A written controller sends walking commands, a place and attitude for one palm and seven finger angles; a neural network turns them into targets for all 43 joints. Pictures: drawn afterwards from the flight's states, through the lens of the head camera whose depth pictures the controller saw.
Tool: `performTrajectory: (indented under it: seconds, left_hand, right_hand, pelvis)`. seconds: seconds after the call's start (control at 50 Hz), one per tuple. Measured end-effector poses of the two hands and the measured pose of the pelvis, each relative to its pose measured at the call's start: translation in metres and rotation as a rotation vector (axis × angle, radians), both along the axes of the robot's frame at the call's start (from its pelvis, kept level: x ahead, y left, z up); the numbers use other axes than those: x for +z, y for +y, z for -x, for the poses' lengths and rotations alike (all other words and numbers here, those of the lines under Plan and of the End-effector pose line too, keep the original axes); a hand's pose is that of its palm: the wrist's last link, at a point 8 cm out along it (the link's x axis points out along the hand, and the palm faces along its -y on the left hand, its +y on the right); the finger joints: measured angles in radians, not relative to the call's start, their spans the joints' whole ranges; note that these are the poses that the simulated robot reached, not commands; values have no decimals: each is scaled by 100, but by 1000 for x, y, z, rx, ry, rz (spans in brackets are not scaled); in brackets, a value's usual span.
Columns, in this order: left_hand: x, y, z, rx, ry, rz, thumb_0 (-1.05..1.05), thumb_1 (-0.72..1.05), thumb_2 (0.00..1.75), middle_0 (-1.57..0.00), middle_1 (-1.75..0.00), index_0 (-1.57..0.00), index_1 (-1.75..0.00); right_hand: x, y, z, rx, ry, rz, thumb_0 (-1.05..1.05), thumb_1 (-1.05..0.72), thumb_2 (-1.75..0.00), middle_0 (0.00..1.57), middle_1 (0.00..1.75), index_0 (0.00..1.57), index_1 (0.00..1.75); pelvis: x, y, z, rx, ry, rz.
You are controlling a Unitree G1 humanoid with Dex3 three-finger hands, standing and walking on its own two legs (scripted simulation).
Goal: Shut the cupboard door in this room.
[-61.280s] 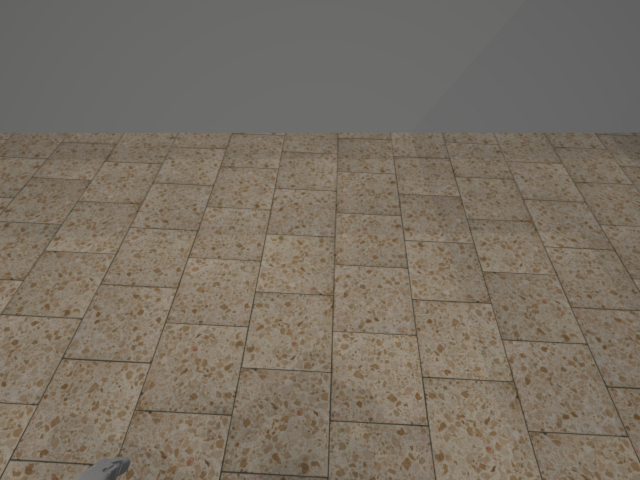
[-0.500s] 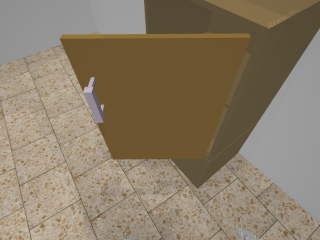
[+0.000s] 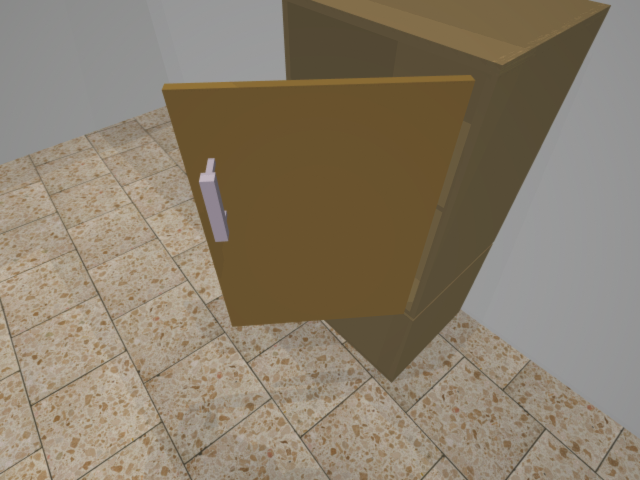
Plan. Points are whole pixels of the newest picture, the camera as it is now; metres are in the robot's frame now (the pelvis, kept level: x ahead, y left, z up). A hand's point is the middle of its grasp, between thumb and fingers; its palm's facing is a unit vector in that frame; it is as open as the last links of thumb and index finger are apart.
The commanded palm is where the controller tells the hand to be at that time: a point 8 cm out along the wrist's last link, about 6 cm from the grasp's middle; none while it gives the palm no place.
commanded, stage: come to a stop and stand still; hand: left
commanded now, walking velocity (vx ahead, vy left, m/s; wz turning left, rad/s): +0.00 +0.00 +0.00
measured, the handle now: (216, 200) +0.50 +0.19 +0.07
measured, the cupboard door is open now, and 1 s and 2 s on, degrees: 52 52 52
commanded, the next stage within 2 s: look again from close up in 1.72 s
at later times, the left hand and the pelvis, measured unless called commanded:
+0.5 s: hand out of the picture -0.03 +0.20 -0.18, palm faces +0.04 -0.99 -0.16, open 7.4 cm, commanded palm none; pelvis -0.01 +0.03 +0.00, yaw +1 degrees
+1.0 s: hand out of the picture +0.00 +0.19 -0.17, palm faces +0.04 -0.98 -0.18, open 7.4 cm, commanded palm none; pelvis +0.02 +0.02 +0.01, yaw +1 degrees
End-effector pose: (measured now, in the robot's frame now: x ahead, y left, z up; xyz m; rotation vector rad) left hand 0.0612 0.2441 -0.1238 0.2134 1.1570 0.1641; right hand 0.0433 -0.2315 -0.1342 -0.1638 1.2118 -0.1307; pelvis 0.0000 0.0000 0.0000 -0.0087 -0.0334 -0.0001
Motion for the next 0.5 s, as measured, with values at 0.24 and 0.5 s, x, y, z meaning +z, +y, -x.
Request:
performTrajectory:
  seconds: [0.24, 0.5]
  left_hand:
    - [-14, 4, 55, 27, 114, 53, 1, 90, 90, -20, -30, -20, -30]
    - [-24, 1, 93, 66, 200, 103, 1, 90, 90, -20, -30, -20, -30]
  right_hand:
    - [3, 9, 50, -25, 100, 30, 1, -91, -90, 20, 29, 20, 30]
    - [7, 27, 32, 4, 75, 34, 1, -91, -90, 20, 29, 20, 30]
  pelvis:
    - [2, 15, 14, 4, 7, 12]
    - [3, 27, 14, 17, -3, 12]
